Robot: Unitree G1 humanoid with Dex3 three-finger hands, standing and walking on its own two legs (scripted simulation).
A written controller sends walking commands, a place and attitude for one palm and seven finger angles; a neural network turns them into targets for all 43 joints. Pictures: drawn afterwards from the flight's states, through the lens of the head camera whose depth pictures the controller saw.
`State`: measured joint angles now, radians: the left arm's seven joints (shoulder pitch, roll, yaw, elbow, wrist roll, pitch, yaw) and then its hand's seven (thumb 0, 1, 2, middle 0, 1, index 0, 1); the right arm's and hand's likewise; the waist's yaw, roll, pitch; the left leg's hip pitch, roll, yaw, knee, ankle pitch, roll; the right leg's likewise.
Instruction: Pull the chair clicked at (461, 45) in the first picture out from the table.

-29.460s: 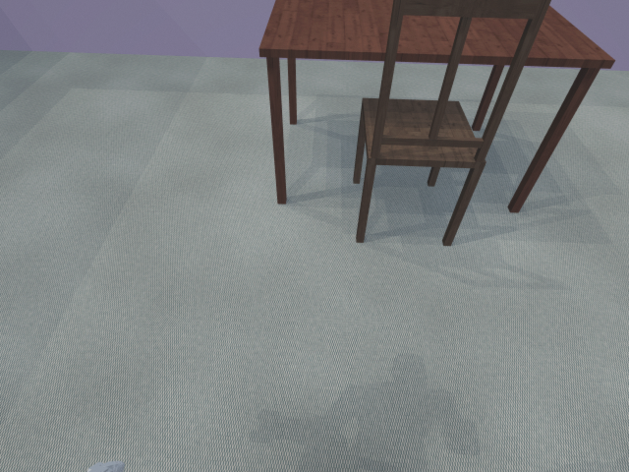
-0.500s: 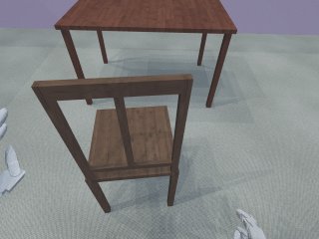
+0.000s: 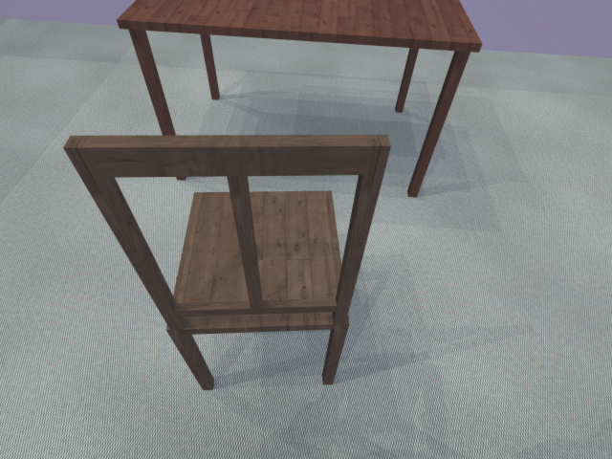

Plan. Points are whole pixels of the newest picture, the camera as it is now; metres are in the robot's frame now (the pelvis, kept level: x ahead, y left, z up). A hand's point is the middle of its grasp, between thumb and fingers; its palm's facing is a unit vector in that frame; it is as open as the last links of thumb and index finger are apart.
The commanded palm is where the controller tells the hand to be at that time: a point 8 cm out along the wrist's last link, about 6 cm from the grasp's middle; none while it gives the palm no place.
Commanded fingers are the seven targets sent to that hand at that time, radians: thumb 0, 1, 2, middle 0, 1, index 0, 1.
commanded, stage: let the arm hang, fingers relaxed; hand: left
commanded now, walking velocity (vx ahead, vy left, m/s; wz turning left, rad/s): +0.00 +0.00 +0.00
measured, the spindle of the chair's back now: (248, 252) +0.44 +0.13 -0.05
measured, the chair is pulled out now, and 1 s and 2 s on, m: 0.69 0.69 0.69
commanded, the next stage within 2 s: look to check the result in 0.60 s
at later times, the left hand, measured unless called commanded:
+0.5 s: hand out of the picture +0.00 +0.15 -0.17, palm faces +0.05 -0.99 -0.16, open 7.3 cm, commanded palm none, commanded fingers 0.00 0.90 0.90 -0.20 -0.30 -0.20 -0.30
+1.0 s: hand out of the picture -0.01 +0.15 -0.17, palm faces +0.06 -0.98 -0.17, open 7.4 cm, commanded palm none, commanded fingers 0.00 0.90 0.90 -0.20 -0.30 -0.20 -0.30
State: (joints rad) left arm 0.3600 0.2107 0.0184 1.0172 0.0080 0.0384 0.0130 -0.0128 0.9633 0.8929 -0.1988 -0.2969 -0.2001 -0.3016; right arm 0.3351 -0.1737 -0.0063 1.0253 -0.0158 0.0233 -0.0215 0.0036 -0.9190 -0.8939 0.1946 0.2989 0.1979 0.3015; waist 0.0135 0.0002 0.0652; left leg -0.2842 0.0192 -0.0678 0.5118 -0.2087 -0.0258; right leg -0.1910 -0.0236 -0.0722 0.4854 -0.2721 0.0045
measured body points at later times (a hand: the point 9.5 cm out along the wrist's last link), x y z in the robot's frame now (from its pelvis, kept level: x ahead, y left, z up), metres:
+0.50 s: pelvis +0.00 -0.01 +0.00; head +0.01 -0.01 +0.45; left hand +0.00 +0.20 -0.16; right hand -0.02 -0.21 -0.17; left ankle +0.04 +0.14 -0.74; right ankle -0.01 -0.12 -0.74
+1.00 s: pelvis +0.01 -0.01 +0.00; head +0.01 -0.02 +0.45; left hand -0.01 +0.20 -0.16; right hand -0.01 -0.22 -0.16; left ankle +0.04 +0.14 -0.74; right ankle -0.01 -0.12 -0.74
